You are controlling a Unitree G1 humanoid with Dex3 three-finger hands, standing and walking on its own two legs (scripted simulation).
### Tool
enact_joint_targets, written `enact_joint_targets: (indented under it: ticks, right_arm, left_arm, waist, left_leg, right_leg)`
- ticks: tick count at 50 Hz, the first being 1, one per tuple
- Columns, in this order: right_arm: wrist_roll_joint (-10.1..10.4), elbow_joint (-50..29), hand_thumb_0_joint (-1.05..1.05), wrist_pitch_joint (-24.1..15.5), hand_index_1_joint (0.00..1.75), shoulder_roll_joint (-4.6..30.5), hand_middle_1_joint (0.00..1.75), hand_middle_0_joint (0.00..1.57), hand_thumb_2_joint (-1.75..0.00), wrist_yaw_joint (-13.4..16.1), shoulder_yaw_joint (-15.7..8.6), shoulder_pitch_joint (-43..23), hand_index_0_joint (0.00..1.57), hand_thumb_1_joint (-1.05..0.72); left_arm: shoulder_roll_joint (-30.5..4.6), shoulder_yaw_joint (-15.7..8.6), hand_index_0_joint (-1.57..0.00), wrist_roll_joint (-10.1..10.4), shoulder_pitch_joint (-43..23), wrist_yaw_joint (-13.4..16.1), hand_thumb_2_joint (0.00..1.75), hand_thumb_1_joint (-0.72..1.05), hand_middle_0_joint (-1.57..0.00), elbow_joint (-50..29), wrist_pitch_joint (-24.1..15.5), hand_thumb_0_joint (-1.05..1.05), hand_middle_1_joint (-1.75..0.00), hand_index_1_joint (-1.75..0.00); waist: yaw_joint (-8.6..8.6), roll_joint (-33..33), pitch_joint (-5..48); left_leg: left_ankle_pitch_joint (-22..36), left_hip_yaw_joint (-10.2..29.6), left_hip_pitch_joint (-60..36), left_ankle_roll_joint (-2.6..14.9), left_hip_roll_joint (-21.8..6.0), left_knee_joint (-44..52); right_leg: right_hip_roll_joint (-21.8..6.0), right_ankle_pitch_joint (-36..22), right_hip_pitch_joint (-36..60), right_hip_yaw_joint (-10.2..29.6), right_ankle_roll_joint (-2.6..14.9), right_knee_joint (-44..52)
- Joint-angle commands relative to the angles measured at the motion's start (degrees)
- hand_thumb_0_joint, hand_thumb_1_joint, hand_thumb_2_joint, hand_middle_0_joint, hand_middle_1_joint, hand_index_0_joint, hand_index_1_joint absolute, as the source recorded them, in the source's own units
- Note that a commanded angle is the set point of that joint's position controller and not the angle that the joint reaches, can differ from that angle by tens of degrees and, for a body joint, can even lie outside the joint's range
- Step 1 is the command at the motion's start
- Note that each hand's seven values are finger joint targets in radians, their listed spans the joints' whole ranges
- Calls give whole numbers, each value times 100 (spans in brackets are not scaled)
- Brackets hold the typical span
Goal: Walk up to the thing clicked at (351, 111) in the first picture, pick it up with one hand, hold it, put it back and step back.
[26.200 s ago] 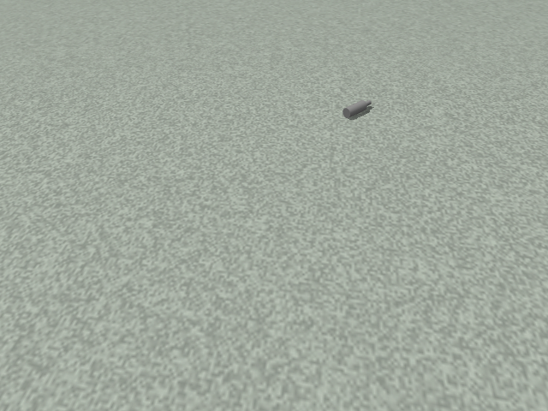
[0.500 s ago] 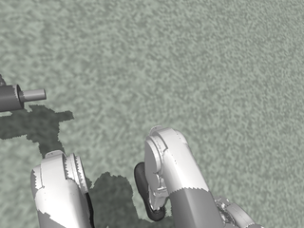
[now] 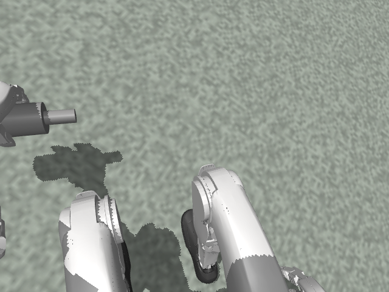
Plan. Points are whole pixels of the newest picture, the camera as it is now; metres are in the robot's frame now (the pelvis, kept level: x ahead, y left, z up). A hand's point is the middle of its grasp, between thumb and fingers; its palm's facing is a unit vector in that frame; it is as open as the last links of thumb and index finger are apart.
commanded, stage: lift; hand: left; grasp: from above
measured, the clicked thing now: (19, 119) +0.49 +0.28 -0.17
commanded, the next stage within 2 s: hold in 1.54 s
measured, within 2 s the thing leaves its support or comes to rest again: neither
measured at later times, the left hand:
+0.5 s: hand out of the picture +0.41 +0.31 +0.00, palm faces -0.45 -0.07 -0.89, open 9.3 cm
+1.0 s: hand out of the picture +0.34 +0.28 +0.21, palm faces -0.45 -0.11 -0.88, open 9.3 cm
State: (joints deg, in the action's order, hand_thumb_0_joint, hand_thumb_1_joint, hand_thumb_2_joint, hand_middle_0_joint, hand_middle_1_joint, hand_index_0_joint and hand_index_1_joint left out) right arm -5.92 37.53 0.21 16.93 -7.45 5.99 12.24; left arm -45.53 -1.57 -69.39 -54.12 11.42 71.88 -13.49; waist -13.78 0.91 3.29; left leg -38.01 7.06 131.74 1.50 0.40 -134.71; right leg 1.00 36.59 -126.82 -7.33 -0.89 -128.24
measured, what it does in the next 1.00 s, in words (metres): rises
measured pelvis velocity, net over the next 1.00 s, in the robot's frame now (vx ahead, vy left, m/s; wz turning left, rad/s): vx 0.02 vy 0.00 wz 0.11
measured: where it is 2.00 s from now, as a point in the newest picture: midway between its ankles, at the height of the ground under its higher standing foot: (163, 273)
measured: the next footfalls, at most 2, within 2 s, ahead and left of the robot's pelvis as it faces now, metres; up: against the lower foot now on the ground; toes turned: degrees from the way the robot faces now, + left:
none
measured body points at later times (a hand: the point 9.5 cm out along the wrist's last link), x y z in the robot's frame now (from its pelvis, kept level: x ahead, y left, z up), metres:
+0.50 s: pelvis +0.00 +0.00 +0.10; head +0.18 +0.06 +0.51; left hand +0.43 +0.31 +0.05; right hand +0.12 -0.26 -0.02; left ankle +0.08 +0.11 -0.32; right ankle +0.11 -0.12 -0.32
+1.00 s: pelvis +0.02 +0.00 +0.28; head +0.11 +0.03 +0.73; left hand +0.36 +0.29 +0.26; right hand +0.16 -0.25 +0.17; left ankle +0.08 +0.11 -0.32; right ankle +0.11 -0.12 -0.32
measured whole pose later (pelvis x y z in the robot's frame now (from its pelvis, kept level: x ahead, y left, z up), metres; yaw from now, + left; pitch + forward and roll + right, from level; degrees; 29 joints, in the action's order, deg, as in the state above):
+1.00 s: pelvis +0.02 +0.00 +0.28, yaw +7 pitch +20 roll -4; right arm 2.4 39.6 0.1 13.6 2.8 0.1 13.3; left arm -30.0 7.2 -56.6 -19.9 2.1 41.8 -6.3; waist -4.9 2.7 10.3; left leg -30.4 2.2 69.3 1.0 -1.0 -79.4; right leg 1.9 28.6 -67.3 -1.9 -0.5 -75.6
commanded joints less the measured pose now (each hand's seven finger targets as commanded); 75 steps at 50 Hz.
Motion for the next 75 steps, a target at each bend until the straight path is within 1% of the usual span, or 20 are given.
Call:
enact_joint_targets:
  ticks: [1,7,9,12,18,20,25,28,31,33,35,37,38,42,44,49,55,62,73,75]
  right_arm:
    - [130,-99,0,38,30,1507,30,20,-91,117,-658,1135,20,-92]
    - [243,-194,0,183,30,1369,30,20,-91,169,-797,1126,20,-92]
    - [282,-248,0,192,30,1346,30,20,-91,195,-838,1070,20,-92]
    - [369,-321,0,200,30,1309,30,20,-91,266,-897,1046,20,-92]
    - [484,-391,0,192,30,1158,30,20,-91,414,-930,942,20,-91]
    - [533,-387,0,197,30,1170,30,20,-91,470,-959,883,20,-91]
    - [620,-473,0,208,30,1083,30,20,-90,598,-1014,717,20,-91]
    - [668,-503,0,202,30,972,30,20,-90,676,-1015,584,20,-90]
    - [730,-521,0,197,30,918,30,20,-90,773,-1013,462,20,-90]
    - [747,-477,0,174,30,853,30,20,-90,837,-1011,377,20,-90]
    - [783,-445,0,129,30,823,30,20,-90,904,-976,318,20,-90]
    - [798,-409,0,83,30,789,30,20,-90,960,-979,287,20,-90]
    - [804,-392,0,60,30,766,30,20,-90,989,-964,264,20,-90]
    - [822,-295,0,-66,30,650,30,20,-90,1061,-923,266,20,-91]
    - [835,-295,0,-130,30,642,30,20,-90,1087,-946,262,20,-91]
    - [854,-252,0,-268,30,590,30,20,-91,1129,-949,228,20,-91]
    - [859,-169,0,-356,30,587,30,20,-90,1102,-991,311,20,-91]
    - [870,-136,0,-339,30,580,30,20,-90,1059,-1059,434,20,-90]
    - [901,-187,0,-248,30,550,30,20,-90,1090,-1092,381,20,-90]
    - [886,-183,0,-232,30,553,30,20,-90,1100,-1103,385,20,-90]
  left_arm:
    - [-1554,-341,-114,333,-1770,-7,59,76,-113,-1296,176,0,-49,-48]
    - [-1455,-360,-113,443,-1277,-328,62,75,-113,-1745,191,0,-48,-48]
    - [-1196,-288,-112,617,-1075,-459,59,74,-112,-2016,146,0,-45,-45]
    - [-1226,-338,-110,747,-995,-591,61,71,-109,-2513,86,0,-49,-49]
    - [-907,-195,-112,995,-438,-686,60,75,-111,-2977,100,0,-50,-49]
    - [-997,-292,-112,1017,-311,-681,59,76,-111,-3187,150,0,-49,-48]
    - [-685,-137,-111,1115,28,-728,58,75,-110,-3734,340,0,-49,-48]
    - [-507,-92,-112,1212,536,-729,60,76,-112,-3862,482,0,-48,-48]
    - [-668,-220,-112,1240,709,-768,61,76,-111,-4132,603,0,-49,-49]
    - [-295,29,-114,1301,846,-811,62,78,-114,-4244,656,0,-47,-47]
    - [-369,-82,-115,1310,1133,-807,63,79,-115,-4209,710,0,-47,-48]
    - [-229,53,-113,1316,1160,-848,62,77,-114,-4363,726,0,-47,-47]
    - [-258,-18,-113,1303,1237,-835,64,77,-114,-4288,739,0,-47,-48]
    - [243,320,-114,1369,1564,-827,60,78,-114,-4052,751,0,-47,-47]
    - [193,245,-113,1372,1707,-775,60,76,-113,-4095,736,0,-48,-48]
    - [362,389,-114,1285,1659,-637,59,78,-114,-3871,678,0,-46,-47]
    - [583,513,-113,1088,1571,-367,59,78,-111,-3599,681,0,-52,-51]
    - [731,580,-112,1170,1667,-213,67,77,-112,-3545,894,0,-54,-54]
    - [990,801,-110,1268,2007,-441,61,74,-109,-3571,1102,0,-52,-51]
    - [821,691,-109,1260,1881,-485,63,73,-108,-3736,1076,0,-52,-51]
  waist:
    - [181,2221,4426]
    - [325,1625,4329]
    - [335,1478,4108]
    - [447,1555,4483]
    - [520,1284,4354]
    - [603,1320,4379]
    - [664,1262,4380]
    - [732,1032,4202]
    - [779,1033,4027]
    - [734,976,3801]
    - [789,904,3588]
    - [794,929,3514]
    - [828,926,3449]
    - [750,693,2768]
    - [821,550,2797]
    - [837,510,2357]
    - [884,533,2179]
    - [998,299,2200]
    - [1054,127,1893]
    - [1117,245,1948]
  left_leg:
    - [1200,-204,-3776,-56,32,1913]
    - [836,-384,-3444,62,85,2133]
    - [639,-332,-3450,56,87,2317]
    - [619,-249,-3883,63,46,2646]
    - [572,-287,-4278,102,17,3137]
    - [613,-220,-4558,78,15,3377]
    - [654,-164,-5291,59,-38,4004]
    - [722,-217,-5599,65,-35,4362]
    - [616,-226,-5930,58,-36,4845]
    - [513,-238,-6184,52,-59,5171]
    - [405,-183,-6416,44,-57,5497]
    - [549,-200,-6808,21,-86,5785]
    - [578,-180,-6997,4,-91,5937]
    - [561,-226,-7257,-1,-111,6465]
    - [698,-284,-7516,-2,-83,6695]
    - [688,-379,-7908,-19,-47,7230]
    - [1050,-433,-8716,-64,-40,7842]
    - [1991,-593,-9461,-69,6,8328]
    - [2772,-678,-10277,-71,33,9043]
    - [2951,-652,-10496,-100,21,9177]
  right_leg:
    - [127,-1189,1915,-138,373,1256]
    - [137,-896,2397,57,374,1707]
    - [117,-719,2346,65,392,1853]
    - [124,-830,2588,99,343,1958]
    - [133,-890,3158,183,276,2506]
    - [105,-908,3289,198,282,2613]
    - [129,-964,3817,224,257,3127]
    - [144,-997,4349,271,236,3578]
    - [152,-923,4861,337,216,4024]
    - [160,-863,5083,370,214,4342]
    - [169,-772,5373,398,208,4617]
    - [182,-883,5641,412,218,4879]
    - [184,-901,5765,427,222,5003]
    - [202,-864,6237,474,217,5652]
    - [199,-914,6650,530,228,5985]
    - [198,-834,7165,680,229,6690]
    - [211,-1143,7714,704,233,7250]
    - [200,-1921,8663,765,215,7923]
    - [170,-2658,9561,840,197,8626]
    - [172,-2740,9750,808,211,8698]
